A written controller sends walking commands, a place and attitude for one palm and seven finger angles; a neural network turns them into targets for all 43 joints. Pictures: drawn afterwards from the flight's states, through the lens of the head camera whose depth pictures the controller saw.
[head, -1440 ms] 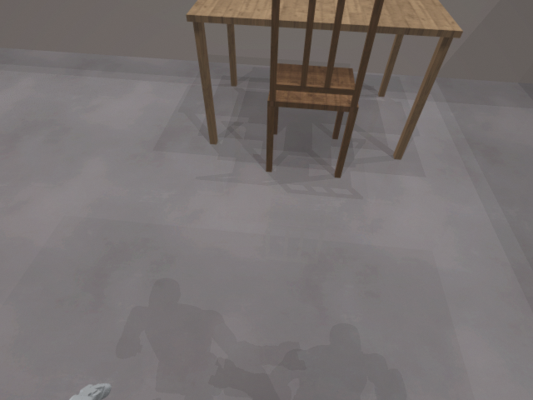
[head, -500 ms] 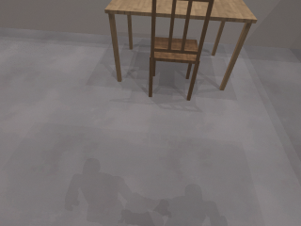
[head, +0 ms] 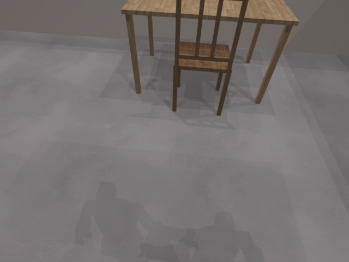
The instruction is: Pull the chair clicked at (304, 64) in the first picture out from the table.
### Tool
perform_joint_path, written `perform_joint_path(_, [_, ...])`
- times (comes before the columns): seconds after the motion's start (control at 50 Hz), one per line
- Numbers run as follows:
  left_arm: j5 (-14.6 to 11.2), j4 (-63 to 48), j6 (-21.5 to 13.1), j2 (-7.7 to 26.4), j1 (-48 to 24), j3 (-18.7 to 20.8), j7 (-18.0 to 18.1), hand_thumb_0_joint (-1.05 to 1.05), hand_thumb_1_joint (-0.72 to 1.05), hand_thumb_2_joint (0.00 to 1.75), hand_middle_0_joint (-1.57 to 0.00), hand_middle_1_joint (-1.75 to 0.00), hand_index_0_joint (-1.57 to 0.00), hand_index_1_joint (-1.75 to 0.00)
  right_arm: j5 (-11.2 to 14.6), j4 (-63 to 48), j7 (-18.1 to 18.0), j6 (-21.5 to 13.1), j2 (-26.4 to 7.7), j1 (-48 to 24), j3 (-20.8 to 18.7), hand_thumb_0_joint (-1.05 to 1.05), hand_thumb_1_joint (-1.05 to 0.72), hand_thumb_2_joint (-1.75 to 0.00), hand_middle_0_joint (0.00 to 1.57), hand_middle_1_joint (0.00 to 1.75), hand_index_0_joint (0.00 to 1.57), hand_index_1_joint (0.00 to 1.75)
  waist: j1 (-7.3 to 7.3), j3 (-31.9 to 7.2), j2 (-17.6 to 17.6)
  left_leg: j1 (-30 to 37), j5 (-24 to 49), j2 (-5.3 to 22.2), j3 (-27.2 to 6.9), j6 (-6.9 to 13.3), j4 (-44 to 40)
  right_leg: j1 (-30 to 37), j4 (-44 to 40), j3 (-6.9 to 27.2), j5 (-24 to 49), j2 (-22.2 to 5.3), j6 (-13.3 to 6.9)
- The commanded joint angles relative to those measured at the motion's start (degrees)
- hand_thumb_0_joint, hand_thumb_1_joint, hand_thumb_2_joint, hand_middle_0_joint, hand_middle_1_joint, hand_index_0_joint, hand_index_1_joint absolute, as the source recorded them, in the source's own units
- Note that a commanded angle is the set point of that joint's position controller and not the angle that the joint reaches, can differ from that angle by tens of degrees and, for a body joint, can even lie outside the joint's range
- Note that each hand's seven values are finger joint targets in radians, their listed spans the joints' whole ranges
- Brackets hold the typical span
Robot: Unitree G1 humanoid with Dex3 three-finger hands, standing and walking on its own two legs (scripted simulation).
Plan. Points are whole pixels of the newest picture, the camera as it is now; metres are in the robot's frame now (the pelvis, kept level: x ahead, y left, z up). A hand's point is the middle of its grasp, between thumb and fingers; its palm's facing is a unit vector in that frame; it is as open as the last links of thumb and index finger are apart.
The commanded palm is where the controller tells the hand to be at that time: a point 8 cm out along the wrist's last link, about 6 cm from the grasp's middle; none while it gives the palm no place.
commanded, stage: walk to a spot facing it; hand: left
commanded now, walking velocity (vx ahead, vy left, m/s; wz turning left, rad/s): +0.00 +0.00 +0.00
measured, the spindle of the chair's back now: (199, 29) +1.41 -0.08 -0.07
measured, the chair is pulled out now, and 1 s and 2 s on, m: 0.00 0.00 0.00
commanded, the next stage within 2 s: none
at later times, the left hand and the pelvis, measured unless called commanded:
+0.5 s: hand out of the picture +0.09 +0.16 -0.18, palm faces -0.10 -0.97 -0.24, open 7.4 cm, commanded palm none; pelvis +0.06 -0.04 -0.02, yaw -9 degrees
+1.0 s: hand (130, 212) +0.30 +0.16 -0.20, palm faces -0.30 -0.94 -0.18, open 7.4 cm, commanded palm none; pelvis +0.28 -0.04 -0.02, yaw -24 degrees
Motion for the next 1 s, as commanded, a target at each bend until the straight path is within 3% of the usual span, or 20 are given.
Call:
perform_joint_path(0.0, [-0.03,-3.89,-1.21,11.82,-2.25,2.25,0.70,0.00,0.90,0.90,-0.20,-0.30,-0.20,-0.30,0.27,-3.41,-0.99,-1.51,-12.05,-3.02,-2.34,0.00,-0.90,-0.90,0.20,0.30,0.20,0.30,0.06,-2.89,0.45,0.40,7.45,6.84,-5.80,1.78,-3.28,-0.21,-3.93,5.40,6.19,-6.26,-1.92])
perform_joint_path(0.1, [-0.14,-3.14,-0.79,8.46,-0.58,1.63,0.80,0.00,0.90,0.90,-0.20,-0.30,-0.20,-0.30,0.05,-2.66,-0.96,-1.22,-8.72,-1.46,-1.53,0.00,-0.90,-0.90,0.20,0.30,0.20,0.30,-0.05,-4.53,0.49,1.70,6.31,6.99,-4.78,1.22,-2.64,0.09,-3.79,5.64,5.14,-5.99,-1.57])
perform_joint_path(0.18, [0.45,-3.86,1.29,5.29,2.64,1.76,-0.15,0.00,0.90,0.90,-0.20,-0.30,-0.20,-0.30,-0.63,-2.85,-0.88,0.15,-6.54,2.73,-1.77,0.00,-0.90,-0.90,0.20,0.30,0.20,0.30,-0.31,0.88,2.10,-1.26,-16.00,7.96,-4.36,1.61,-3.23,-8.04,-0.81,6.50,-14.05,-2.68,-2.01])
perform_joint_path(0.24, [0.64,-6.36,1.30,4.30,4.03,2.62,-1.12,0.00,0.90,0.90,-0.20,-0.30,-0.20,-0.30,-0.62,-4.56,-1.01,0.14,-9.70,4.87,-3.50,0.00,-0.90,-0.90,0.20,0.30,0.20,0.30,-0.74,4.26,7.22,-0.93,-26.80,13.69,-10.53,5.13,-7.42,-15.71,9.90,2.66,-15.85,1.54,-1.80])
perform_joint_path(0.28, [0.64,-8.56,0.97,2.22,2.81,3.11,-1.60,0.00,0.90,0.90,-0.20,-0.30,-0.20,-0.30,-0.45,-5.49,-1.19,-0.71,-10.37,6.54,-4.59,0.00,-0.90,-0.90,0.20,0.30,0.20,0.30,-1.51,4.63,10.36,1.35,-21.95,20.19,-14.16,9.55,-10.37,-20.46,22.03,-1.17,-15.28,0.83,-0.94])
perform_joint_path(0.34, [0.49,-10.10,-0.11,0.56,3.04,3.58,-2.25,0.00,0.90,0.90,-0.20,-0.30,-0.20,-0.30,-0.65,-5.91,-1.33,-1.62,-8.65,7.10,-4.80,0.00,-0.90,-0.90,0.20,0.30,0.20,0.30,-0.84,2.59,8.61,4.07,-4.94,20.71,-7.46,9.39,-4.33,-19.53,19.79,-1.63,-16.84,-2.19,-0.88])
perform_joint_path(0.38, [0.60,-7.47,-0.59,-0.92,11.84,4.09,-2.38,0.00,0.90,0.90,-0.20,-0.30,-0.20,-0.30,-0.69,-6.55,-1.40,-1.61,-7.15,4.37,-4.64,0.00,-0.90,-0.90,0.20,0.30,0.20,0.30,3.55,-0.03,5.59,-3.09,-1.62,16.21,1.22,5.23,7.80,-4.47,9.07,-4.70,-8.01,-0.57,-1.37])
perform_joint_path(0.4, [0.94,-5.03,-1.29,2.14,19.38,4.88,-1.96,0.00,0.90,0.90,-0.20,-0.30,-0.20,-0.30,-0.30,-7.52,-1.01,-1.60,-4.46,3.65,-4.18,0.00,-0.90,-0.90,0.20,0.30,0.20,0.30,6.51,-2.37,-4.66,-12.50,-5.85,10.61,7.46,1.79,22.88,7.26,0.62,0.99,-5.45,-2.95,-2.67])
perform_joint_path(0.42, [1.13,-3.58,-2.21,9.42,25.83,6.48,-0.79,0.00,0.90,0.90,-0.20,-0.30,-0.20,-0.30,0.08,-10.94,-0.49,-1.91,0.62,1.48,-2.91,0.00,-0.90,-0.90,0.20,0.30,0.20,0.30,8.35,-0.99,-23.77,-32.54,-22.95,2.21,10.68,-1.92,41.62,14.77,-8.64,29.97,-4.41,-18.81,-8.24])
perform_joint_path(0.44, [0.00,-3.26,-2.19,9.41,28.57,6.33,0.34,0.00,0.90,0.90,-0.20,-0.30,-0.20,-0.30,-0.40,-13.08,-0.45,-2.20,-1.38,-2.79,-3.12,0.00,-0.90,-0.90,0.20,0.30,0.20,0.30,8.96,-0.11,-17.08,-36.13,-23.09,3.62,3.39,-1.29,46.72,13.33,-10.86,37.27,-0.27,-22.42,-12.21])
perform_joint_path(0.52, [0.42,-6.40,-2.90,2.21,18.25,4.70,0.43,0.00,0.90,0.90,-0.20,-0.30,-0.20,-0.30,-0.75,-11.28,0.09,-2.26,0.28,-2.00,-3.93,0.00,-0.90,-0.90,0.20,0.30,0.20,0.30,3.11,5.30,-1.26,-32.47,-8.34,7.92,0.77,-1.82,45.74,1.01,-10.33,24.74,-3.36,-16.09,-13.39])
perform_joint_path(0.64, [0.48,-5.01,-4.31,0.47,19.60,4.64,0.64,0.00,0.90,0.90,-0.20,-0.30,-0.20,-0.30,-0.52,-11.90,0.83,-1.43,3.10,-0.13,-4.26,0.00,-0.90,-0.90,0.20,0.30,0.20,0.30,1.03,2.35,-4.57,-32.99,1.62,7.10,2.45,-3.61,40.09,3.72,-9.84,14.84,10.24,-10.64,-10.92])
perform_joint_path(0.8, [0.96,-3.89,-3.89,-0.64,21.97,4.59,1.59,0.00,0.90,0.90,-0.20,-0.30,-0.20,-0.30,-0.24,-16.41,1.24,-2.73,5.09,-9.51,-3.36,0.00,-0.90,-0.90,0.20,0.30,0.20,0.30,4.02,3.52,-7.89,-27.06,0.60,4.21,5.67,-1.91,21.04,7.81,-5.31,13.91,27.16,-9.33,-9.45])
perform_joint_path(0.84, [0.96,-4.19,-3.86,0.46,20.23,5.05,1.72,0.00,0.90,0.90,-0.20,-0.30,-0.20,-0.30,-0.14,-15.28,0.70,-3.34,4.16,-4.84,-3.63,0.00,-0.90,-0.90,0.20,0.30,0.20,0.30,1.52,0.04,-7.99,-17.19,-1.63,2.10,6.76,-0.65,14.93,7.60,0.56,13.36,36.63,-9.28,-8.98])
perform_joint_path(0.86, [0.67,-4.75,-4.00,0.93,18.37,5.39,1.73,0.00,0.90,0.90,-0.20,-0.30,-0.20,-0.30,-0.32,-13.04,0.02,-3.63,3.16,2.36,-3.99,0.00,-0.90,-0.90,0.20,0.30,0.20,0.30,-1.90,-2.90,-7.80,-7.97,1.51,0.46,7.58,-0.01,10.22,5.54,6.79,11.39,40.70,-7.26,-7.65])
perform_joint_path(0.88, [0.27,-5.13,-4.10,0.46,18.12,5.52,1.59,0.00,0.90,0.90,-0.20,-0.30,-0.20,-0.30,-0.62,-10.23,-0.73,-3.83,0.31,11.30,-4.56,0.00,-0.90,-0.90,0.20,0.30,0.20,0.30,-5.33,-8.09,-5.16,7.34,5.99,2.64,5.51,1.22,7.87,-1.20,17.02,10.29,36.41,-5.31,-6.03])
perform_joint_path(0.9, [-0.60,-5.93,-4.00,-2.16,19.68,5.54,0.91,0.00,0.90,0.90,-0.20,-0.30,-0.20,-0.30,-1.30,-8.18,-1.42,-4.02,-6.36,19.66,-6.25,0.00,-0.90,-0.90,0.20,0.30,0.20,0.30,-7.94,-15.79,6.02,23.03,9.54,16.66,-10.18,5.41,8.61,-13.71,33.06,4.93,14.86,1.09,-3.45])
perform_joint_path(0.92, [-0.87,-6.94,-4.22,-4.82,20.77,4.94,0.30,0.00,0.90,0.90,-0.20,-0.30,-0.20,-0.30,-1.18,-7.16,-1.36,-3.82,-9.88,23.74,-6.81,0.00,-0.90,-0.90,0.20,0.30,0.20,0.30,-6.92,-18.94,16.64,27.08,11.77,30.65,-28.33,10.95,0.76,-24.38,51.46,1.92,-20.10,5.44,-2.15])
perform_joint_path(0.94, [-0.37,-7.94,-3.95,-3.37,16.82,4.87,0.45,0.00,0.90,0.90,-0.20,-0.30,-0.20,-0.30,-0.35,-8.32,-1.28,-3.24,-8.00,20.20,-6.18,0.00,-0.90,-0.90,0.20,0.30,0.20,0.30,-6.12,-12.51,10.29,18.38,6.23,31.14,-28.68,12.71,-2.83,-26.23,56.57,4.57,-19.43,1.08,-2.94])
perform_joint_path(0.98, [0.60,-7.78,-3.14,-4.04,11.62,5.41,-0.37,0.00,0.90,0.90,-0.20,-0.30,-0.20,-0.30,-0.57,-9.04,-1.52,-4.28,-0.24,12.37,-4.40,0.00,-0.90,-0.90,0.20,0.30,0.20,0.30,-2.88,-1.05,8.37,3.94,3.38,25.09,-16.60,8.22,-6.29,-27.87,57.74,3.30,-9.53,-3.04,-1.85])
